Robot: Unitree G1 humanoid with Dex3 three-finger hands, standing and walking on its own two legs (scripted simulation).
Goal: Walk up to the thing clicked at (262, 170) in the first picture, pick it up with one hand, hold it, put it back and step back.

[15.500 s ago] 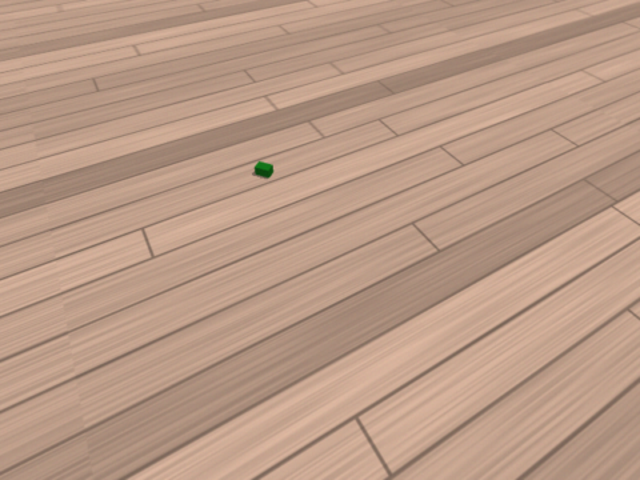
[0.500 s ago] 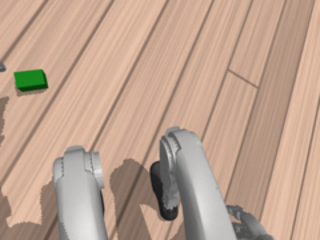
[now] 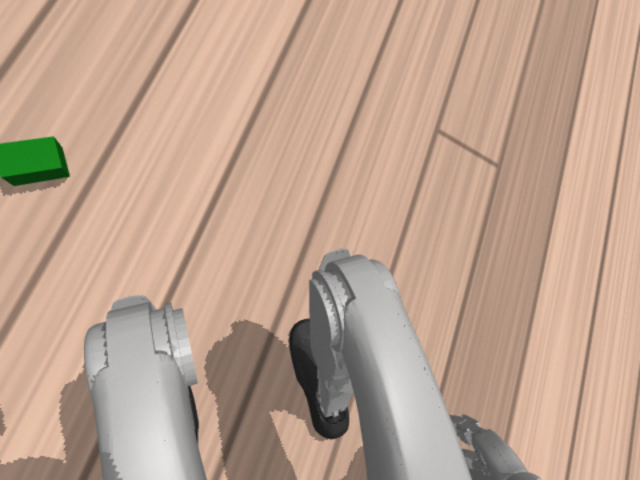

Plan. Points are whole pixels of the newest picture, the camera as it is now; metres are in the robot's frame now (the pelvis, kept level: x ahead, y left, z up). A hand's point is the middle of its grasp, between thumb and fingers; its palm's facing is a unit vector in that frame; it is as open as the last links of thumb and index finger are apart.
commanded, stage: rise first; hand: left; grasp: from above
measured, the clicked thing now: (33, 161) +0.53 +0.29 -0.31
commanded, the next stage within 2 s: approach in 1.16 s
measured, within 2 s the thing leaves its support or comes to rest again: neither
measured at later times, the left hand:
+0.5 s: hand out of the picture +0.48 +0.32 -0.18, palm faces -0.45 -0.08 -0.89, open 12.3 cm
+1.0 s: hand out of the picture +0.49 +0.33 -0.19, palm faces -0.44 -0.08 -0.89, open 12.3 cm
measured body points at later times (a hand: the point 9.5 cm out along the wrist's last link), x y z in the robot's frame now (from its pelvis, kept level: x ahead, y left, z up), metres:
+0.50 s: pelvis +0.00 +0.00 -0.01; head +0.26 +0.09 +0.35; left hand +0.50 +0.33 -0.13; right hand +0.03 -0.27 -0.09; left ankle +0.06 +0.12 -0.30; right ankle +0.11 -0.13 -0.30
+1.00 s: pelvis +0.00 +0.00 -0.01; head +0.26 +0.10 +0.34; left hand +0.51 +0.33 -0.14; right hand +0.02 -0.27 -0.08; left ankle +0.06 +0.12 -0.30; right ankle +0.11 -0.12 -0.30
